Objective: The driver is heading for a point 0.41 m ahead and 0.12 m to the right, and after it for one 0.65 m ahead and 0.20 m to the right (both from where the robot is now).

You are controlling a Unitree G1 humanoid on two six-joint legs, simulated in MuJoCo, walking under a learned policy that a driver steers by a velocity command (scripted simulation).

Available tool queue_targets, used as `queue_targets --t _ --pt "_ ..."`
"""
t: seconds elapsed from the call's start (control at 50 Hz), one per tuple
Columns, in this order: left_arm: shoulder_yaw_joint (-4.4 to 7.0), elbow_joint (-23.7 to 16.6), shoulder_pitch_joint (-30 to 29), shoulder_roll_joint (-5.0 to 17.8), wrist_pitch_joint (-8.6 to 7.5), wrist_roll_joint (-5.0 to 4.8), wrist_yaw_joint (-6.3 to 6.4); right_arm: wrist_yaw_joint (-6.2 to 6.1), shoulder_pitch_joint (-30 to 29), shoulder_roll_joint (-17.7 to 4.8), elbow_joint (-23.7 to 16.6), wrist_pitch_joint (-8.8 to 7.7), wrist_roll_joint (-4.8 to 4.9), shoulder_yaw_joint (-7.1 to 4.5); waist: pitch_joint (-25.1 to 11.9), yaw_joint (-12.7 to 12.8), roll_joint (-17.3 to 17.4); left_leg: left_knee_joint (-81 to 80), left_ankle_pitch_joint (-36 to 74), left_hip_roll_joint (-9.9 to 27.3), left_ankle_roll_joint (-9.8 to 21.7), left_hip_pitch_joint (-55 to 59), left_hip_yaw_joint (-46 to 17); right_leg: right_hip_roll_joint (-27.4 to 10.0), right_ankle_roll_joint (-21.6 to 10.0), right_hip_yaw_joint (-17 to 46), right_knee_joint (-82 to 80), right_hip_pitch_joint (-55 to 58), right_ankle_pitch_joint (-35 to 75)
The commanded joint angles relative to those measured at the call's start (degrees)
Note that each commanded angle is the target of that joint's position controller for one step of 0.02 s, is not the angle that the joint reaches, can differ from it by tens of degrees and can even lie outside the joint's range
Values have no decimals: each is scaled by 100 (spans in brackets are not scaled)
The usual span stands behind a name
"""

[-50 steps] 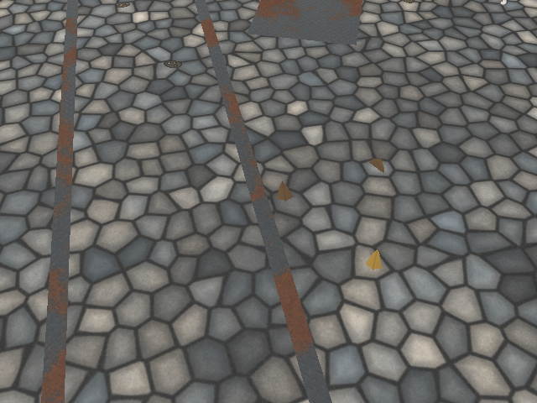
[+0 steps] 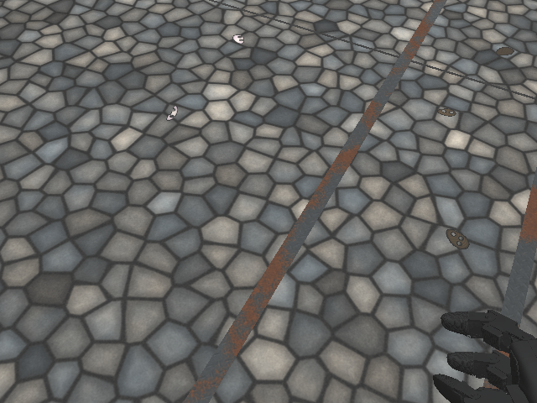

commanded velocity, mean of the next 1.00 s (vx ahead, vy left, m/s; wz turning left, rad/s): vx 0.74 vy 0.00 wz -0.61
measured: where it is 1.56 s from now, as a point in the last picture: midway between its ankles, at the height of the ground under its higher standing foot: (419, 310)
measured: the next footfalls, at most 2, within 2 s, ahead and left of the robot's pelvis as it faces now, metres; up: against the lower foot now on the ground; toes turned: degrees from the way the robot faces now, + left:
left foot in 0.08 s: +0.24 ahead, +0.16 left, +0.00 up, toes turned -8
right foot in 0.50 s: +0.58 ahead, -0.21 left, +0.00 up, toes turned -32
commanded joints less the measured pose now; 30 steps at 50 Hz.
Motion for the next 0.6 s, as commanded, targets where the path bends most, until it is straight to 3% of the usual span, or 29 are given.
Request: queue_targets --t 0.02,0.06,0.08,0.1,0.12,0.14,0.16,0.18,0.2,0.24,0.28,0.32,0.38,0.42,0.44,0.46,0.48,0.5,0.52,0.54,0.56,0.58,0.6 --pt "170 -835 -1163 916 -166 -73 37 -46 440 -584 -150 -22 92 -229 206 -1005 -382 -542 587 -152 -132 2670 170 -1172 -902 1292 -857 -2427 329" --pt "103 -766 -965 783 -137 -41 13 -152 954 -825 -59 -9 108 -411 -143 -1370 -272 -869 170 -211 -29 3531 251 -858 -598 1013 410 -2293 1179" --pt "30 -857 -1135 624 -146 35 -11 -216 1907 -1066 91 -7 76 -539 -764 -1905 -23 -802 -228 302 175 4749 -177 -573 -350 645 1989 -2912 1263" --pt "-168 -1011 -666 4 -185 -15 8 -255 2883 -1548 224 71 -32 -650 -1931 -1911 1351 -1401 -2226 1882 911 6226 -2581 -153 -137 69 4209 -3986 -781" --pt "-232 -1169 -552 48 -183 -274 92 -189 2888 -1558 346 122 10 -663 -1931 -1720 2216 -2318 -3895 2372 1238 6039 -4585 -416 -110 -223 5594 -4962 -1079" --pt "-156 -1112 -1030 354 -127 -267 147 -205 2561 -1138 333 132 78 -580 -929 -1736 1435 -2480 -3719 2198 1131 5324 -4095 -679 -85 -316 6151 -5444 -626" --pt "-145 -1133 -1378 398 -73 -153 143 -219 2433 -867 437 160 58 -510 -418 -1646 894 -2432 -2774 2057 1040 4786 -3160 -901 -97 -466 6286 -5510 -352" --pt "-130 -1125 -1544 364 -13 -48 115 -210 2211 -626 505 181 -34 -449 -105 -1441 480 -2489 -1967 1821 980 4161 -2406 -1084 -101 -489 6128 -5278 -160" --pt "-119 -1175 -1660 234 65 -13 72 -200 1951 -445 573 184 -109 -406 201 -1200 497 -2636 -1422 1632 913 3567 -1795 -1242 -115 -424 5967 -5074 -64" --pt "-160 -1309 -1827 15 241 -84 -12 -177 1510 -262 660 160 -44 -393 493 -858 621 -2916 -634 1585 790 2861 -895 -1520 -91 -355 5702 -4891 -128" --pt "-173 -1454 -2002 33 313 -16 -63 -206 1263 -368 689 114 1 -441 536 -665 390 -3142 148 1538 729 2625 -109 -1600 -9 -347 5446 -4891 329" --pt "-193 -1558 -2186 109 297 40 -147 -258 1042 -627 701 52 4 -510 574 -553 230 -3369 511 1308 608 2376 755 -1590 11 -527 4656 -4544 1223" --pt "-189 -1657 -2874 217 228 81 -303 -270 1323 -1025 832 34 35 -602 662 -815 -276 -3598 1008 984 370 2454 1639 -1235 -231 -1259 3028 -3546 2370" --pt "-88 -1710 -2955 448 207 42 -354 -240 1553 -1378 887 93 14 -666 422 -743 -6 -3123 3592 1030 295 3077 1843 -730 -438 -1777 2605 -2882 2237" --pt "-6 -1715 -2802 651 225 -13 -355 -240 1651 -1565 886 170 26 -709 200 -563 284 -2537 5225 1095 259 3501 1894 -454 -534 -1999 2602 -2609 1834" --pt "105 -1637 -2286 880 268 -75 -347 -238 1625 -1734 851 258 52 -750 -132 -199 567 -1587 6514 1187 247 3692 1919 -228 -663 -2107 2649 -2037 1357" --pt "282 -1396 -1256 1229 327 -80 -322 -237 1505 -1821 767 314 78 -776 -652 347 699 -209 7092 1236 257 3315 1854 -51 -859 -2082 2630 -718 1042" --pt "499 -983 50 1609 416 -70 -231 -247 1351 -1650 699 277 79 -710 -1111 956 318 1776 5834 966 73 2007 1780 -114 -1117 -1560 2248 1357 1284" --pt "522 -858 -88 1933 496 -87 -144 -193 1465 -529 577 85 -69 -396 -713 350 -1974 4816 -1788 -419 -232 9 1639 -772 -1582 -107 2049 2276 1987" --pt "355 -1363 -760 1978 282 102 -188 -101 2374 -386 65 -188 99 -199 -2401 -547 -2334 5745 -2488 -683 -127 -1474 -42 -1989 -2816 3750 401 3296 -1416" --pt "311 -1515 -754 1408 191 152 -185 -95 1453 -1152 72 -314 260 -317 -2042 -1 -973 5153 -1722 -311 97 -1418 -340 -2080 -2304 4114 -529 2657 -2088" --pt "272 -1426 -1025 1367 53 234 -202 -141 1048 -1129 -73 -307 383 -331 -800 -323 -225 4512 -1439 -191 107 -1454 -132 -2011 -2052 3658 -707 1427 -982" --pt "216 -1453 -1502 1210 -59 255 -217 -225 1091 -1013 76 -235 210 -291 -535 -661 464 3987 -1248 130 31 -983 -167 -1878 -1887 2986 -449 541 462"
